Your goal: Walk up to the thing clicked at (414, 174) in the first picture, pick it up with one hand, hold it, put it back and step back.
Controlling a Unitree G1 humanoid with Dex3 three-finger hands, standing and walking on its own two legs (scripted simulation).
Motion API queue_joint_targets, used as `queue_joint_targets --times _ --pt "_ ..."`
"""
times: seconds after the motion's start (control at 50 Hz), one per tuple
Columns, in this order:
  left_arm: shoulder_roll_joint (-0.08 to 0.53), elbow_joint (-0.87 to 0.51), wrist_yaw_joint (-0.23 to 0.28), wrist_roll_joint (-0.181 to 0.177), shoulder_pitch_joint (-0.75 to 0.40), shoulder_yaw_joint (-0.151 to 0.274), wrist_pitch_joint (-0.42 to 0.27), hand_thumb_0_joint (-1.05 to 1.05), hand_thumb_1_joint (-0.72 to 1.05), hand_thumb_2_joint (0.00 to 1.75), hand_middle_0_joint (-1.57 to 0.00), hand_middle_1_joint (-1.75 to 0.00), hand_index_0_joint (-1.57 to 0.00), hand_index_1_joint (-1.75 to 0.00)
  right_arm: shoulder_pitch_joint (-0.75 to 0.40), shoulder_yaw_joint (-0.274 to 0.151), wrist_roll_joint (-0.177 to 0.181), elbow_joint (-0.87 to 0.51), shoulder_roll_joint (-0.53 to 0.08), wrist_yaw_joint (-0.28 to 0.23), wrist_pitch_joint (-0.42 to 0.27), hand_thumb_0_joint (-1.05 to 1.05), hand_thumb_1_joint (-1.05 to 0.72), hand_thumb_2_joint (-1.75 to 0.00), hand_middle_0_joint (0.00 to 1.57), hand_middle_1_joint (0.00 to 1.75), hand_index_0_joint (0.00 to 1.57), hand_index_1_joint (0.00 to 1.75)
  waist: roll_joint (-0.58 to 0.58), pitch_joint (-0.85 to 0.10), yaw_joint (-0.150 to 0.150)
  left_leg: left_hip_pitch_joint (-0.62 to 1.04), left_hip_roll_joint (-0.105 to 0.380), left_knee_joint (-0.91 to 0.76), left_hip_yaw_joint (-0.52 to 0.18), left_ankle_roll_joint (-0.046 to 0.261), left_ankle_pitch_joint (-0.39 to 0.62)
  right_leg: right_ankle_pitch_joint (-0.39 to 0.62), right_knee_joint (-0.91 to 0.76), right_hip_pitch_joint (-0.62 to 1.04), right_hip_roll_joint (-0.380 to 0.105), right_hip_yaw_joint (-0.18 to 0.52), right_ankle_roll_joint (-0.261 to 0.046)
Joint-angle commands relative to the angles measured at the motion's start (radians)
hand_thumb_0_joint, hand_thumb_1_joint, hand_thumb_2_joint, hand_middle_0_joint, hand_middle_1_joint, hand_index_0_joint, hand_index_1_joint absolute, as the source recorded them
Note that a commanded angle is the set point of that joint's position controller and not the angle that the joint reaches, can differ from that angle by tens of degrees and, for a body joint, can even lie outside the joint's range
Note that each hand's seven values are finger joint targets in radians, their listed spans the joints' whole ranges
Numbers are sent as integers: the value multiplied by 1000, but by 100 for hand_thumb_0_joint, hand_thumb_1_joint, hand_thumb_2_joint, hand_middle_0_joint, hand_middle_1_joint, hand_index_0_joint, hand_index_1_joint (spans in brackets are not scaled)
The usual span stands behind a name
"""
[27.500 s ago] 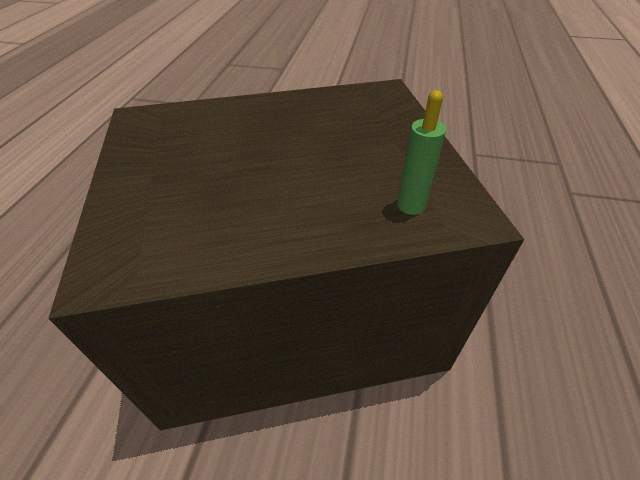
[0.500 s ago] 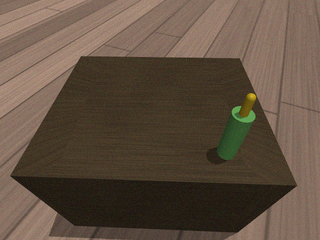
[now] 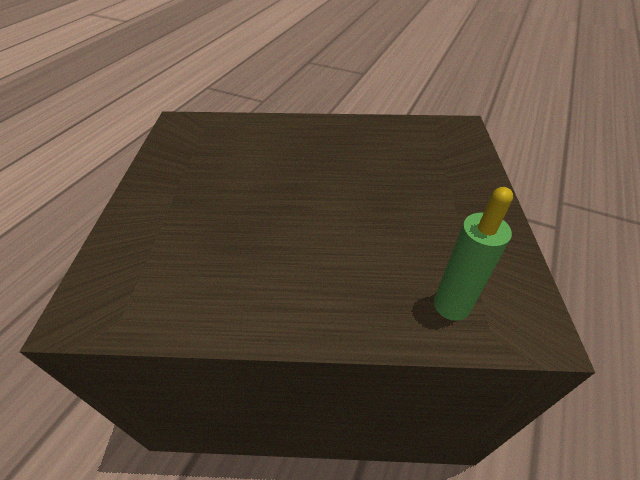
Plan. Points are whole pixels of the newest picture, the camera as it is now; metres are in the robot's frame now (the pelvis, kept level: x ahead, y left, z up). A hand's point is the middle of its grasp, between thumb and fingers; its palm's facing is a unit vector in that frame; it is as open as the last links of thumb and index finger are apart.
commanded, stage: stand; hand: right
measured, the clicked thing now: (474, 256) +0.44 -0.22 +0.01
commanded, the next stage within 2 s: step back in 0.58 s
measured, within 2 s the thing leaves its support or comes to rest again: neither
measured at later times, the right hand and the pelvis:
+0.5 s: hand out of the picture +0.06 -0.25 -0.16, palm faces -0.05 +0.94 -0.35, open 7.4 cm; pelvis -0.01 +0.00 +0.00, yaw +0 degrees
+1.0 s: hand out of the picture +0.03 -0.27 -0.19, palm faces -0.05 +0.92 -0.39, open 7.4 cm; pelvis -0.08 +0.00 -0.04, yaw +2 degrees
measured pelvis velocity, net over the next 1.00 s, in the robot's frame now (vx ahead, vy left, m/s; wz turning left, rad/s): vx -0.08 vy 0.00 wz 0.03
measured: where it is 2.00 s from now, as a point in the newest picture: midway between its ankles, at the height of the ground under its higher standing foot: outside the picture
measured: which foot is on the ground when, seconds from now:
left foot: down 0.00-0.92, up 0.94-1.00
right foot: down 0.00-1.00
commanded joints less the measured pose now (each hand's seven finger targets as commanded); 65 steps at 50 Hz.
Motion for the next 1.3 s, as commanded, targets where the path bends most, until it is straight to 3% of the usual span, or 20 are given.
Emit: queue_joint_targets --times 0.0,0.54,0.56,0.62,0.66,0.8,0.84,0.86,0.9,0.92,0.96,1.02,1.06,1.08,1.1,1.12,1.14,1.18,1.2,1.28 --pt "212 -53 18 -6 -16 44 -18 0 90 90 -20 -30 -20 -30 -24 -36 6 -52 -214 -17 -21 0 -90 -90 20 30 20 30 -6 -91 -6 46 111 -21 -67 42 284 206 -41 -2 -101 69 -40" --pt "213 -50 13 -2 -7 42 -21 0 90 90 -20 -30 -20 -30 -21 -42 4 -48 -220 -10 -22 0 -90 -90 20 30 20 30 6 -57 -7 16 105 -52 -82 40 157 79 -64 -34 -96 74 -41" --pt "274 -75 21 -22 -20 86 -11 0 90 90 -20 -30 -20 -30 -63 -67 5 -78 -269 -3 -1 0 -90 -90 20 30 20 30 14 48 -4 -65 88 50 -87 77 349 244 42 -95 -79 66 -54" --pt "250 -123 28 -27 0 95 1 0 90 90 -20 -30 -20 -30 -19 -80 21 -119 -257 -2 13 0 -90 -90 20 30 20 30 18 -102 -15 -40 93 161 -73 119 469 331 156 -44 -73 48 -99" --pt "242 -161 25 -25 -14 97 14 0 90 90 -20 -30 -20 -30 -9 -95 21 -149 -271 -2 23 0 -90 -90 20 30 20 30 25 -155 -21 -56 99 195 -98 149 409 264 225 -61 -73 63 -125" --pt "241 -219 19 -13 7 106 43 0 90 90 -20 -30 -20 -30 -20 -127 7 -248 -297 1 53 0 -90 -90 20 30 20 30 63 -115 -5 -217 126 250 -226 237 112 -75 410 -249 -37 126 -172" --pt "257 -228 17 -5 26 114 41 0 90 90 -20 -30 -20 -30 -19 -132 5 -280 -293 3 55 0 -90 -90 20 30 20 30 39 -113 4 -294 98 294 -223 225 3 -166 385 -250 -69 168 -194" --pt "275 -227 16 0 42 120 38 0 90 90 -20 -30 -20 -30 -39 -132 4 -293 -284 4 56 0 -90 -90 20 30 20 30 -7 -93 25 -352 50 364 -183 195 -81 -203 300 -258 -122 224 -219" --pt "371 -274 15 27 -28 140 21 0 90 90 -20 -30 -20 -30 -29 -128 -1 -311 -246 5 57 0 -90 -90 20 30 20 30 -246 -55 29 -335 -103 758 -23 74 -368 -132 -20 -385 -410 528 -341" --pt "384 -300 23 34 -79 145 11 0 90 90 -20 -30 -20 -30 10 -132 -3 -309 -256 5 62 0 -90 -90 20 30 20 30 -212 -39 -1 -347 -61 847 -93 62 -370 -65 -11 -400 -440 525 -359" --pt "345 -325 34 33 -184 136 7 0 90 90 -20 -30 -20 -30 106 -142 13 -272 -272 10 57 0 -90 -90 20 30 20 30 -152 -25 -68 -272 -41 849 -78 57 -334 38 83 -436 -336 326 -298" --pt "310 -328 37 37 -128 128 8 0 90 90 -20 -30 -20 -30 138 -128 4 -262 -247 15 37 0 -90 -90 20 30 20 30 -200 -84 -31 -261 -4 494 6 64 -331 174 219 -245 -257 218 -209" --pt "309 -333 32 15 -105 122 19 0 90 90 -20 -30 -20 -30 173 -126 -10 -243 -229 13 23 0 -90 -90 20 30 20 30 -156 -114 -41 -150 -34 205 72 57 -162 226 360 -202 -209 168 -172" --pt "267 -337 32 4 -49 111 30 0 90 90 -20 -30 -20 -30 151 -134 -29 -254 -260 5 13 0 -90 -90 20 30 20 30 -26 -112 -26 -97 42 70 -68 74 51 141 517 -266 -123 117 -123" --pt "198 -348 33 -8 -20 97 33 0 90 90 -20 -30 -20 -30 109 -154 -44 -279 -356 -1 6 0 -90 -90 20 30 20 30 236 -96 -4 -9 249 65 -410 163 337 -217 715 -482 69 64 -68" --pt "242 -343 50 -5 -56 115 37 0 90 90 -20 -30 -20 -30 124 -161 -26 -286 -434 1 7 0 -90 -90 20 30 20 30 218 -129 -56 -70 350 48 -529 300 439 -471 815 -478 138 201 -54" --pt "247 -334 57 -4 -70 112 39 0 90 90 -20 -30 -20 -30 101 -160 -21 -287 -407 -4 5 0 -90 -90 20 30 20 30 153 -121 -52 -99 354 39 -511 323 409 -460 921 -478 154 274 -58" --pt "230 -313 57 -21 -12 112 40 0 90 90 -20 -30 -20 -30 1 -132 -32 -301 -314 -23 10 0 -90 -90 20 30 20 30 111 -100 6 -39 259 97 -277 262 389 -337 977 -531 131 275 -67" --pt "235 -302 53 -24 26 113 39 0 90 90 -20 -30 -20 -30 -9 -129 -27 -308 -300 -30 11 0 -90 -90 20 30 20 30 141 -98 20 -22 238 117 -231 252 366 -283 972 -535 121 248 -58" --pt "222 -323 39 -7 2 112 29 0 90 90 -20 -30 -20 -30 77 -121 -20 -309 -262 -34 14 0 -90 -90 20 30 20 30 124 -111 -40 101 256 153 -202 290 460 -301 833 -506 111 197 -11"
